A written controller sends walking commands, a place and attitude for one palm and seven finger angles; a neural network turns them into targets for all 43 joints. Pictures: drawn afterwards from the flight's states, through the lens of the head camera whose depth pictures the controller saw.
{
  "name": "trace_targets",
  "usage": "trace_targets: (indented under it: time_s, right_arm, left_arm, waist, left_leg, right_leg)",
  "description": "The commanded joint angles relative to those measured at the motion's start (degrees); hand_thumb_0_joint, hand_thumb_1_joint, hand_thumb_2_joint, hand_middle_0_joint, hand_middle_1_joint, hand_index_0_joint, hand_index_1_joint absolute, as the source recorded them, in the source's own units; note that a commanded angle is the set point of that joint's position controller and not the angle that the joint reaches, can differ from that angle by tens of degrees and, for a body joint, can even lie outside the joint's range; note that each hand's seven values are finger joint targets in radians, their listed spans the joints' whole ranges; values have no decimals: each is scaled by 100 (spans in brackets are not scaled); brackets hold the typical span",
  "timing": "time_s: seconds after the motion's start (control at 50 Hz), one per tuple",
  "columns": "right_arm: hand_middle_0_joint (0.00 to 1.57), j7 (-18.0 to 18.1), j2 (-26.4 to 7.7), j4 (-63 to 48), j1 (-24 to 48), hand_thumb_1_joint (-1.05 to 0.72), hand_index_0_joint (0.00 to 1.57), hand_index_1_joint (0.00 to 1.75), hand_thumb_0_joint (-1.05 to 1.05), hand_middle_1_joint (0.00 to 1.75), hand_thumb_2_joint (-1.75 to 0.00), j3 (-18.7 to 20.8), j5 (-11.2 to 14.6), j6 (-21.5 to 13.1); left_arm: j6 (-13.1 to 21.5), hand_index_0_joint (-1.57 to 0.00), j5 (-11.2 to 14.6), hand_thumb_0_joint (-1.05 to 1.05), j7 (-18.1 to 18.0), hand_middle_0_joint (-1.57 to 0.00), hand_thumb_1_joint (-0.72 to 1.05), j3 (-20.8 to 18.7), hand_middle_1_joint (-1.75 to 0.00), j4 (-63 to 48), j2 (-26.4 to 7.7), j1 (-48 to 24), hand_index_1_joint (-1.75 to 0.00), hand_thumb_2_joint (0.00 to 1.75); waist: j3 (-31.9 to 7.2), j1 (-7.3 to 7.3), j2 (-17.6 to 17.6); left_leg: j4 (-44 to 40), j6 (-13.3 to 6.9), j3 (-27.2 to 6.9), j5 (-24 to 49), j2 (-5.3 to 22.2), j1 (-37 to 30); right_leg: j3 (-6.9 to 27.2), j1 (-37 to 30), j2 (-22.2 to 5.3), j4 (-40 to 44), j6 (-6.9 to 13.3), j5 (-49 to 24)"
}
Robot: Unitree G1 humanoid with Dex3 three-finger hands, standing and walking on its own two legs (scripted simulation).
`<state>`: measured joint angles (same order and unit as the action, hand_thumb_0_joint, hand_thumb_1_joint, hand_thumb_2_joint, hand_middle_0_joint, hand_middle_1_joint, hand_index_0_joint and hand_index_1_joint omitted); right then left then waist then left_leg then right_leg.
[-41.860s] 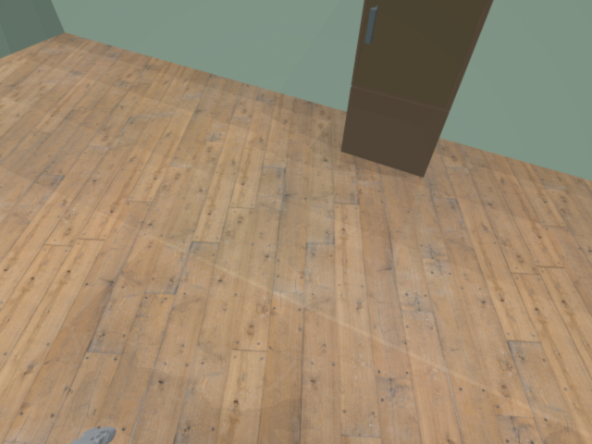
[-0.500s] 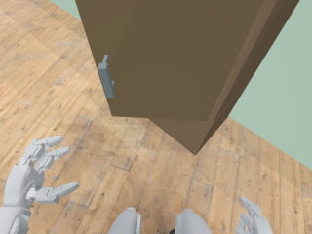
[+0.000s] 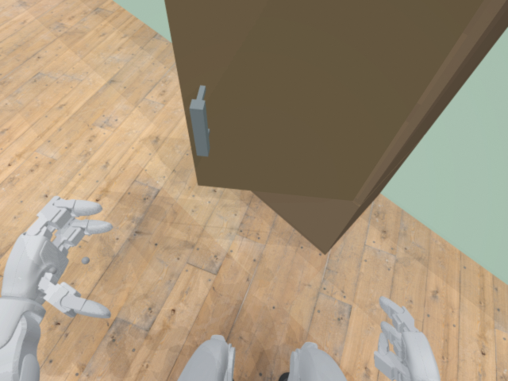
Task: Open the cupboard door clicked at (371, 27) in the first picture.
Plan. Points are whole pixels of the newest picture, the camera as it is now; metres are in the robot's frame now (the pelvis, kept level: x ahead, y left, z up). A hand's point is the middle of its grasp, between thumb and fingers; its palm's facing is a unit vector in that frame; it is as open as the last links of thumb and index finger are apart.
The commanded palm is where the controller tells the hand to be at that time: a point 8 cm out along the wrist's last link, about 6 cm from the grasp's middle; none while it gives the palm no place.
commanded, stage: raise the hand with hooked fingers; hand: left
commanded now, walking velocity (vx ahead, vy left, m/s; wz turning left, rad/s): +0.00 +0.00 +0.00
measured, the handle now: (202, 122) +0.56 +0.15 +0.02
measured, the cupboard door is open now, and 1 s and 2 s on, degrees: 40 40 40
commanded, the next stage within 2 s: move the hooked fingers beside the handle in 0.68 s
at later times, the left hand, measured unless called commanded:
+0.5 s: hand (89, 241) +0.29 +0.27 +0.04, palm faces +0.00 -1.00 -0.05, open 13.9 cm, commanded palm +0.27 +0.31 +0.05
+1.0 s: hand (101, 229) +0.31 +0.26 +0.04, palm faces +0.01 -1.00 -0.04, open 13.9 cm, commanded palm +0.30 +0.30 +0.04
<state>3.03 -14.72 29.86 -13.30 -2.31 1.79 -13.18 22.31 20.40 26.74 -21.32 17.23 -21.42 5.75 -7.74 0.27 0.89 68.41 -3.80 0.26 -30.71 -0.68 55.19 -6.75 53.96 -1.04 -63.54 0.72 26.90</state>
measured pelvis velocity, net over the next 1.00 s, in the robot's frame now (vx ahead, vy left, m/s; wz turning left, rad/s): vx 0.00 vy -0.02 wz -0.01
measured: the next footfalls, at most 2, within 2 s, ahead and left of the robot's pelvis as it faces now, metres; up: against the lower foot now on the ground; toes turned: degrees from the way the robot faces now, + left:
none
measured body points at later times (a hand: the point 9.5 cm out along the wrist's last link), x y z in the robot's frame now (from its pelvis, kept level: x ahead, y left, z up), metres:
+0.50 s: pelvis +0.00 +0.00 +0.00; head +0.10 +0.02 +0.44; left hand +0.29 +0.32 +0.04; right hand +0.15 -0.26 -0.08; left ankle +0.02 +0.07 -0.65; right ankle +0.04 -0.12 -0.65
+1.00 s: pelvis +0.00 -0.02 +0.00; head +0.10 +0.01 +0.44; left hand +0.31 +0.31 +0.04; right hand +0.17 -0.27 -0.09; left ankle +0.02 +0.07 -0.65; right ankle +0.04 -0.12 -0.65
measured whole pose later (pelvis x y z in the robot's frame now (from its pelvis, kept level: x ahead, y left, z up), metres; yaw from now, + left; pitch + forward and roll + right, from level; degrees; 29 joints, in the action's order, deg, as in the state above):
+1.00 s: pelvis +0.00 -0.02 +0.00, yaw +0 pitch +19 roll -3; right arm 4.0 -16.1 31.6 -14.2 -2.1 2.3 -11.2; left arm 21.4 20.0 29.5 -24.0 28.1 -24.0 -5.9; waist -8.0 -0.7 0.8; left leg 69.4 -2.7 -0.3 -31.3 0.2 57.1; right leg -7.2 56.1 -0.1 -64.8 2.0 27.6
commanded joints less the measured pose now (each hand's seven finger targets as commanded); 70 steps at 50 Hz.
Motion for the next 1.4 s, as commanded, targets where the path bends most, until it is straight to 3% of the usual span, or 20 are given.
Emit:
trace_targets:
  time_s: [0.0,0.14,0.22,0.24,0.42,0.46,0.6,0.76,0.82,0.84,0.92,0.96,0.98,1.02,1.1,1.2,1.26,1.32,1.38]
  right_arm:
    - [20,92,-1058,-667,-155,-90,20,30,0,30,-90,483,32,-217]
    - [20,89,-1100,-607,-239,-90,20,30,0,30,-90,477,31,-176]
    - [20,68,-1102,-623,-297,-90,20,30,0,30,-90,507,49,-167]
    - [20,49,-1099,-626,-303,-90,20,30,0,30,-90,504,56,-154]
    - [20,32,-1093,-681,-279,-90,20,30,0,30,-90,510,26,-105]
    - [20,29,-1061,-662,-304,-90,20,30,0,30,-90,513,34,-92]
    - [20,59,-1061,-650,-260,-90,20,30,0,30,-90,485,65,-67]
    - [20,86,-1022,-669,-256,-90,20,30,0,30,-90,455,57,-64]
    - [20,123,-1039,-592,-264,-90,20,30,0,30,-90,437,44,-73]
    - [20,131,-1044,-548,-291,-90,20,30,0,30,-90,442,57,-56]
    - [20,173,-1065,-511,-304,-90,20,30,0,30,-90,428,62,-58]
    - [20,162,-1053,-509,-319,-90,20,30,0,30,-90,426,66,-30]
    - [20,170,-1067,-485,-340,-90,20,30,0,30,-90,430,73,-10]
    - [20,158,-1070,-473,-363,-90,20,30,0,30,-90,427,64,6]
    - [20,101,-1040,-490,-404,-90,20,30,0,30,-90,433,57,130]
    - [20,95,-1080,-410,-460,-90,20,30,0,30,-90,412,51,282]
    - [20,89,-1070,-389,-574,-90,20,30,0,30,-90,450,36,321]
    - [20,83,-1103,-270,-675,-90,20,30,0,30,-90,462,31,377]
    - [20,72,-1102,-181,-701,-90,20,30,0,30,-90,458,29,460]
  left_arm:
    - [297,-30,164,0,156,-30,-50,-624,-120,-913,-1274,-925,-120,30]
    - [261,-30,213,0,337,-30,-50,-911,-120,-652,-1673,-1353,-120,30]
    - [228,-30,291,0,419,-30,-50,-814,-120,-438,-1492,-1116,-120,30]
    - [215,-30,282,0,430,-30,-50,-805,-120,-427,-1484,-1094,-120,30]
    - [361,-30,268,0,247,-30,-50,-1005,-120,-615,-1719,-1214,-120,30]
    - [416,-30,259,0,239,-30,-50,-959,-120,-709,-1660,-1171,-120,30]
    - [330,-30,244,0,284,-30,-50,-830,-120,-478,-1552,-1171,-120,30]
    - [332,-30,272,0,319,-30,-50,-860,-120,-472,-1569,-1242,-120,30]
    - [344,-30,249,0,311,-30,-50,-769,-120,-400,-1579,-1815,-120,30]
    - [325,-30,222,0,311,-30,-50,-878,-120,-237,-1675,-1780,-120,30]
    - [284,-30,120,0,322,-30,-50,-664,-120,-130,-1653,-2458,-120,30]
    - [247,-30,61,0,316,-30,-50,-691,-120,-88,-1728,-2452,-120,30]
    - [221,-30,25,0,285,-30,-50,-694,-120,20,-1750,-2559,-120,30]
    - [193,-30,-8,0,219,-30,-50,-625,-120,47,-1722,-2783,-120,30]
    - [144,-30,-57,0,50,-30,-50,-803,-120,291,-1791,-2532,-120,30]
    - [176,-30,-183,0,-81,-30,-50,-794,-120,817,-1883,-3318,-120,30]
    - [321,-30,-242,0,-61,-30,-50,-744,-120,775,-1849,-3402,-120,30]
    - [381,-30,-258,0,-34,-30,-50,-625,-120,901,-1826,-3759,-120,30]
    - [360,-30,-343,0,-59,-30,-50,-549,-120,1254,-1768,-4055,-120,30]
  waist:
    - [-1654,-58,509]
    - [-1862,-22,670]
    - [-1838,-22,467]
    - [-1877,-12,582]
    - [-1747,-18,581]
    - [-1915,-34,689]
    - [-1634,-103,530]
    - [-1750,-94,411]
    - [-1695,-200,409]
    - [-1718,-159,405]
    - [-1756,-238,538]
    - [-1989,-176,642]
    - [-1907,-215,523]
    - [-1928,-202,700]
    - [-2107,-111,472]
    - [-1803,-283,301]
    - [-2226,-236,504]
    - [-2257,-347,584]
    - [-2142,-399,562]
  left_leg:
    - [-1321,514,-642,1912,122,-1431]
    - [-1309,544,-643,2236,141,-1631]
    - [-1263,495,-591,2404,142,-1543]
    - [-1266,491,-553,2403,136,-1555]
    - [-1270,423,-497,1915,102,-1248]
    - [-1240,417,-454,2118,110,-1415]
    - [-1256,339,-428,1624,96,-1145]
    - [-1136,285,-356,1724,76,-1027]
    - [-1008,262,-349,1645,77,-895]
    - [-1009,265,-327,1601,89,-882]
    - [-980,251,-360,1513,104,-906]
    - [-1019,265,-352,1617,101,-1046]
    - [-1032,263,-366,1659,111,-1032]
    - [-1049,295,-406,1755,122,-1118]
    - [-1084,286,-340,1972,114,-1046]
    - [-1055,242,-292,1441,116,-660]
    - [-1056,263,-307,1852,136,-1040]
    - [-1009,299,-388,2178,175,-1252]
    - [-1032,290,-377,1970,174,-1153]
  right_leg:
    - [187,-672,218,575,135,-692]
    - [210,-691,230,604,154,-786]
    - [221,-791,237,644,146,-920]
    - [247,-799,226,659,131,-933]
    - [298,-884,229,668,158,-753]
    - [333,-946,213,692,128,-919]
    - [367,-893,204,770,105,-691]
    - [442,-1111,209,747,101,-912]
    - [471,-992,217,686,109,-880]
    - [501,-1011,206,710,103,-846]
    - [507,-853,201,670,122,-751]
    - [524,-948,178,678,111,-837]
    - [497,-903,181,677,106,-884]
    - [460,-795,193,633,135,-892]
    - [478,-1107,169,643,92,-1189]
    - [534,-957,168,699,67,-823]
    - [530,-1019,186,636,93,-1126]
    - [468,-793,213,581,109,-1262]
    - [476,-678,196,612,82,-1131]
